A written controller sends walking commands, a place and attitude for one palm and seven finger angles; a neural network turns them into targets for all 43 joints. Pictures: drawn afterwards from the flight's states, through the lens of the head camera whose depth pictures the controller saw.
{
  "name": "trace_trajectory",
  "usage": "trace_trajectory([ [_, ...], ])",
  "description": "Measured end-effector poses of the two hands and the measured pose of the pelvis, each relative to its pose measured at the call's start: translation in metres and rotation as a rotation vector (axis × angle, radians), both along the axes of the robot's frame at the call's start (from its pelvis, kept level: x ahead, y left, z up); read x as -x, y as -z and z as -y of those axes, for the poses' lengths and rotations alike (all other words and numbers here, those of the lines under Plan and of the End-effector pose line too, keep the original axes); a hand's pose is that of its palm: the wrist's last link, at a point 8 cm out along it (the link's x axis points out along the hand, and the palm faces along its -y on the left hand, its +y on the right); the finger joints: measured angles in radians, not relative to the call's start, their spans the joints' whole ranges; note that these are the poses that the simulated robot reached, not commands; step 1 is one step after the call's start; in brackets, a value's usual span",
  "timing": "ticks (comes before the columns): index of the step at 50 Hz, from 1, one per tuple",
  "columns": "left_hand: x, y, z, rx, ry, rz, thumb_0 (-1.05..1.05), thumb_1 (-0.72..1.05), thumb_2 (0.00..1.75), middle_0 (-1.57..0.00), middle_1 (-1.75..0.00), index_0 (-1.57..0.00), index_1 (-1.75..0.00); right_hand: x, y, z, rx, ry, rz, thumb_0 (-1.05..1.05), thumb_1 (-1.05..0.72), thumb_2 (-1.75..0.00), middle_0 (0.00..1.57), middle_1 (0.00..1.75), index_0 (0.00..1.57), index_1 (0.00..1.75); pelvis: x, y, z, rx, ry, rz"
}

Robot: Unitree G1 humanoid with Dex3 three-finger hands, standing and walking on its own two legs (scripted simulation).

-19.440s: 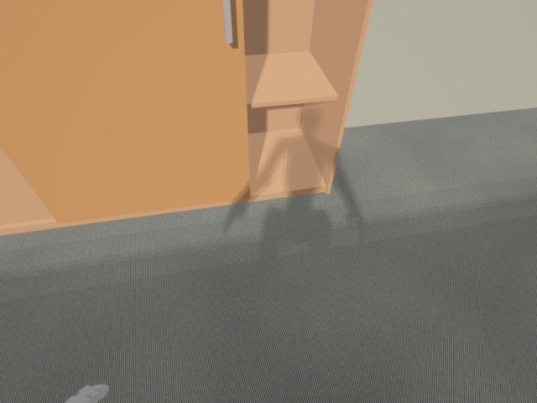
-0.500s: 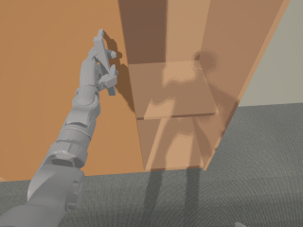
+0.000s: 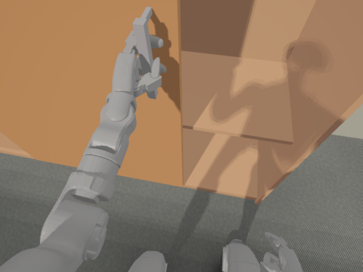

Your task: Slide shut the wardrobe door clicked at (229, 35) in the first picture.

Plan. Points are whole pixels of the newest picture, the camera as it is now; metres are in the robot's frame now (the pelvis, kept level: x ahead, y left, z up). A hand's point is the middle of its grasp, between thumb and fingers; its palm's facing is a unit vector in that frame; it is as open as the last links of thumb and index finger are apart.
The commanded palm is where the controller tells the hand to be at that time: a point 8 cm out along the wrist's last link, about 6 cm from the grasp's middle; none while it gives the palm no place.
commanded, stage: step sideways, sliding the door along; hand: left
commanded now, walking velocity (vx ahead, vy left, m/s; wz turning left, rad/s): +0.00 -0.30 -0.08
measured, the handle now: (150, 58) +0.49 +0.14 +0.16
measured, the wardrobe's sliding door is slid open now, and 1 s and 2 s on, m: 0.40 0.26 0.00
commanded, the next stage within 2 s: none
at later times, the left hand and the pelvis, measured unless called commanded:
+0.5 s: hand (184, 78) +0.44 +0.06 +0.16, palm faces +0.18 -0.98 -0.04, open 6.0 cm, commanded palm +0.41 +0.04 +0.17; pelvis +0.07 -0.09 +0.00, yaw +7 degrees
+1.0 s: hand (229, 85) +0.44 -0.03 +0.16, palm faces +0.16 -0.99 -0.03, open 6.1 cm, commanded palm +0.41 -0.05 +0.16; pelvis +0.08 -0.17 +0.00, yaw +3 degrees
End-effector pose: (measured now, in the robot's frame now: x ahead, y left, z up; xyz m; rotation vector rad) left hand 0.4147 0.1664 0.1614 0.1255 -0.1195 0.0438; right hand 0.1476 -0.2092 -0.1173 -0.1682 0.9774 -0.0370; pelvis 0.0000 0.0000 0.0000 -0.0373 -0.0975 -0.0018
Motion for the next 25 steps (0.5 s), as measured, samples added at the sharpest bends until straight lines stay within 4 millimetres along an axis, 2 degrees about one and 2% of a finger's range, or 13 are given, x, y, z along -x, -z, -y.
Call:
trace_trajectory([
  [5,0.001,0.003,0.007,-0.022,-0.075,0.042,-0.03,0.78,0.86,-0.45,-1.4,-0.14,-1.4,-0.053,0.009,0.013,-0.038,-0.076,0.078,0.01,-0.9,-0.9,0.2,0.3,0.21,0.3,-0.026,0.018,0.037,0.003,-0.024,0.022],
  [8,0.001,0.004,0.012,-0.013,-0.106,0.06,-0.02,0.78,0.86,-0.45,-1.4,-0.15,-1.4,-0.082,0.004,0.027,-0.024,-0.075,0.12,0.01,-0.9,-0.9,0.2,0.3,0.21,0.3,-0.035,0.017,0.049,0.013,-0.062,0.016],
  [14,0.0,0.005,0.023,0.001,-0.128,0.094,-0.01,0.77,0.87,-0.45,-1.4,-0.17,-1.4,-0.124,-0.009,0.055,-0.007,-0.105,0.182,0.01,-0.9,-0.9,0.2,0.3,0.2,0.3,-0.049,0.015,0.072,-0.018,-0.068,-0.025],
  [19,0.001,0.006,0.037,0.003,-0.16,0.113,-0.01,0.76,0.87,-0.45,-1.4,-0.17,-1.4,-0.142,-0.009,0.071,-0.024,-0.127,0.163,0.01,-0.9,-0.9,0.2,0.3,0.2,0.3,-0.058,0.005,0.091,-0.024,-0.102,-0.042],
  [22,0.001,0.006,0.048,0.049,-0.153,0.116,0.0,0.78,0.87,-0.45,-1.4,-0.18,-1.4,-0.147,-0.017,0.076,0.008,-0.135,0.146,0.01,-0.9,-0.9,0.2,0.3,0.2,0.3,-0.064,-0.003,0.093,-0.047,-0.114,-0.077],
  [25,0.002,0.007,0.056,0.063,-0.119,0.143,0.01,0.78,0.86,-0.44,-1.4,-0.21,-1.4,-0.153,-0.019,0.077,0.031,-0.145,0.155,0.01,-0.9,-0.9,0.2,0.3,0.2,0.3,-0.069,0.0,0.091,-0.024,-0.118,-0.085],
])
